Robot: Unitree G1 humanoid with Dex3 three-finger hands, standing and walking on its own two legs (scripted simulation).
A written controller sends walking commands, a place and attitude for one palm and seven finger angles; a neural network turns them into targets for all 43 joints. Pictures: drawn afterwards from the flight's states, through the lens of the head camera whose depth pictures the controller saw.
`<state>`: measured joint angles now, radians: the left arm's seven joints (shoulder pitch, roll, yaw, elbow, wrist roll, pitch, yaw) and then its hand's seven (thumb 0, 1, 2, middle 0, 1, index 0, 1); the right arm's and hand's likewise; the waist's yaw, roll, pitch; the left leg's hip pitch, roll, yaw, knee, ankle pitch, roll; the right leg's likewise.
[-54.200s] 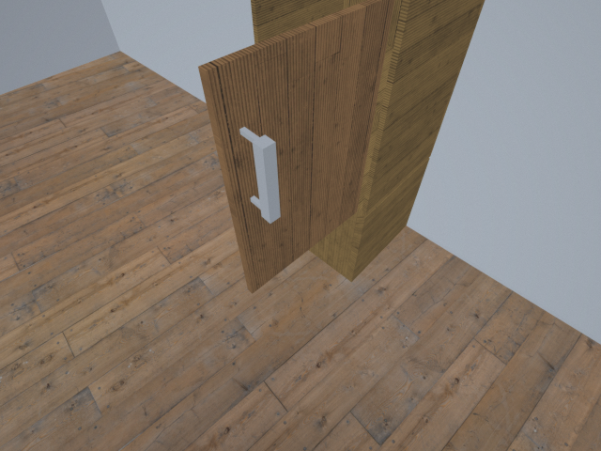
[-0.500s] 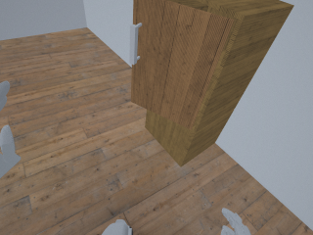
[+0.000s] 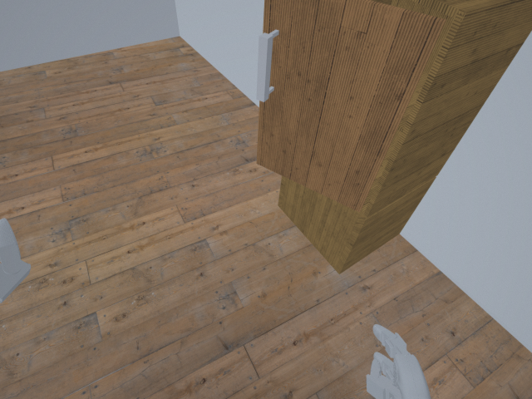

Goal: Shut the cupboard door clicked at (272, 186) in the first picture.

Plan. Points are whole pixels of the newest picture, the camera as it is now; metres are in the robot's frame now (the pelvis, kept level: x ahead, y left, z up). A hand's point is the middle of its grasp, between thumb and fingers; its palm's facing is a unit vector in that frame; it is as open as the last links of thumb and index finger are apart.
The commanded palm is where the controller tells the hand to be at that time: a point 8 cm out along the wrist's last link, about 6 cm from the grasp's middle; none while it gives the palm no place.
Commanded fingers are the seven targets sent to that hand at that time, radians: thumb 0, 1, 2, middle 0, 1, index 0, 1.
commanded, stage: let the arm hang, fingers relaxed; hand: left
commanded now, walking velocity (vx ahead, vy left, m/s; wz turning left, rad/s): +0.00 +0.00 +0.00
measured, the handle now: (268, 66) +0.90 +0.03 +0.06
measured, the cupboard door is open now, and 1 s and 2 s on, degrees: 24 24 24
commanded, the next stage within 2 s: look to check the result in 1.20 s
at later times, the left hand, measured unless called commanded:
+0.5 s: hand out of the picture +0.01 +0.20 -0.17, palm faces +0.07 -0.98 -0.19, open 6.9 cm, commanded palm none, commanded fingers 0.00 0.90 0.90 -0.20 -0.30 -0.20 -0.30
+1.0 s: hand out of the picture -0.03 +0.22 -0.16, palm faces +0.03 -0.98 -0.21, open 7.4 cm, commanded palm none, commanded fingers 0.00 0.90 0.90 -0.20 -0.30 -0.20 -0.30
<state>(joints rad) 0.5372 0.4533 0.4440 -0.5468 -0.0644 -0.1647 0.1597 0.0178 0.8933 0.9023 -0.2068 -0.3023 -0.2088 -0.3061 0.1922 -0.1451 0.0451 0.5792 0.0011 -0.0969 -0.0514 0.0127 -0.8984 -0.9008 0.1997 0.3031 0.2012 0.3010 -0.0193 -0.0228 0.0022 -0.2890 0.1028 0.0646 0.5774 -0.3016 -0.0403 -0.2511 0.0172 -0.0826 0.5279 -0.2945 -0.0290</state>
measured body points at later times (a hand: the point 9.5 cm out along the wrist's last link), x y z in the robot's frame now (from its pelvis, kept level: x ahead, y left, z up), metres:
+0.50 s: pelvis -0.03 +0.01 +0.00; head +0.00 +0.03 +0.45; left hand +0.00 +0.26 -0.15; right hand +0.01 -0.23 -0.14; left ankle +0.00 +0.14 -0.73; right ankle -0.01 -0.10 -0.73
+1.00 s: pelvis -0.03 +0.03 +0.01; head -0.03 +0.03 +0.46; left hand -0.03 +0.27 -0.15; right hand -0.04 -0.20 -0.15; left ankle +0.00 +0.14 -0.73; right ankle -0.01 -0.10 -0.73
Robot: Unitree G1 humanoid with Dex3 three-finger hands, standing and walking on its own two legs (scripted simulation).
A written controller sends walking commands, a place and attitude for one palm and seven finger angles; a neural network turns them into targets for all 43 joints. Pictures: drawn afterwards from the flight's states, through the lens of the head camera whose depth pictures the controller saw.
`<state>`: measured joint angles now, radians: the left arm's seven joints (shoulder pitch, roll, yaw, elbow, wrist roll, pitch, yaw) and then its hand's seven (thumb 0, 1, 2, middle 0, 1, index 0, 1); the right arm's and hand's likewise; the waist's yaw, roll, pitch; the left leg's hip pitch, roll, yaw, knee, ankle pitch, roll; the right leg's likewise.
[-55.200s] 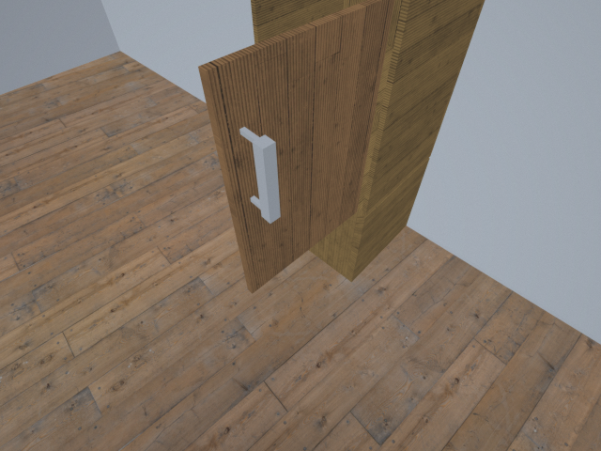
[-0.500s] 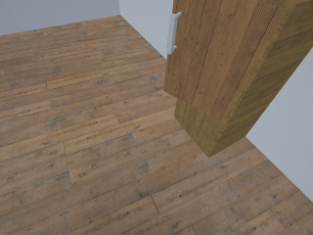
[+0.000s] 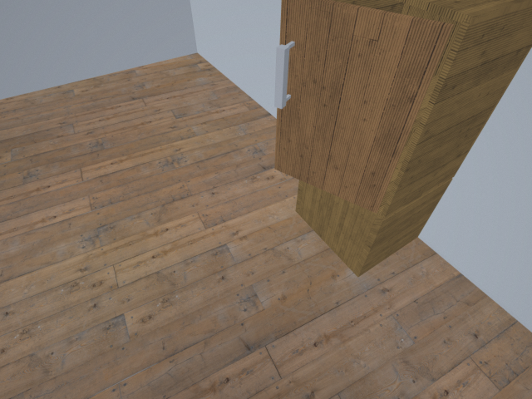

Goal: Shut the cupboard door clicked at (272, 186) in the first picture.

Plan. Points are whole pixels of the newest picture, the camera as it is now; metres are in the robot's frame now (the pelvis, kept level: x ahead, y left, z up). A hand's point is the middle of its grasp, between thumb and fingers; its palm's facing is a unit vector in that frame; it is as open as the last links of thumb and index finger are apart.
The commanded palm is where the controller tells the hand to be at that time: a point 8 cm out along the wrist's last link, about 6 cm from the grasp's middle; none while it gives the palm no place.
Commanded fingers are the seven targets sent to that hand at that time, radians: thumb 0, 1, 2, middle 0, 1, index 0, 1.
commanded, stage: let the arm hang, fingers relaxed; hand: left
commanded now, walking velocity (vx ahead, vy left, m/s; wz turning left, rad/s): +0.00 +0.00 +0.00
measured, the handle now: (285, 75) +0.93 +0.00 +0.05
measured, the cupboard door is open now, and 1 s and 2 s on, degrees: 24 24 24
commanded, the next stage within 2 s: look to check the result in 0.20 s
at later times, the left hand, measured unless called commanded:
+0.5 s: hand out of the picture +0.05 +0.22 -0.16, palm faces +0.00 -0.96 -0.29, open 7.4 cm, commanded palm none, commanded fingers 0.00 0.90 0.90 -0.20 -0.30 -0.20 -0.30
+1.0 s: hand out of the picture +0.10 +0.23 -0.15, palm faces -0.01 -0.95 -0.32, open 7.4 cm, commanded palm none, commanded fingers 0.00 0.90 0.90 -0.20 -0.30 -0.20 -0.30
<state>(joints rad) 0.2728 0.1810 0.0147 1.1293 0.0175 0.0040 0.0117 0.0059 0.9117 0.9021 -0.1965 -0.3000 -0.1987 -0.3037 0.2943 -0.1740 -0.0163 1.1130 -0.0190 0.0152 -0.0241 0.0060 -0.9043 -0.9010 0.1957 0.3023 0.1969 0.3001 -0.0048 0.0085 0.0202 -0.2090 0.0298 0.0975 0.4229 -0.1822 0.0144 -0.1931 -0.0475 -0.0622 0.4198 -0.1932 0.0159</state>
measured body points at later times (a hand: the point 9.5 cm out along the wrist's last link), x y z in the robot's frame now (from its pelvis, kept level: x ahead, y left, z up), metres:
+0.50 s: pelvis +0.01 +0.00 +0.00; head +0.02 -0.01 +0.45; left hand +0.05 +0.27 -0.14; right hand +0.05 -0.27 -0.15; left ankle +0.03 +0.11 -0.74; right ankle +0.02 -0.13 -0.74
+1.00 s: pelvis +0.03 -0.02 +0.01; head +0.04 -0.02 +0.46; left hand +0.10 +0.28 -0.13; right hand +0.10 -0.31 -0.13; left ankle +0.03 +0.11 -0.74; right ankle +0.02 -0.13 -0.74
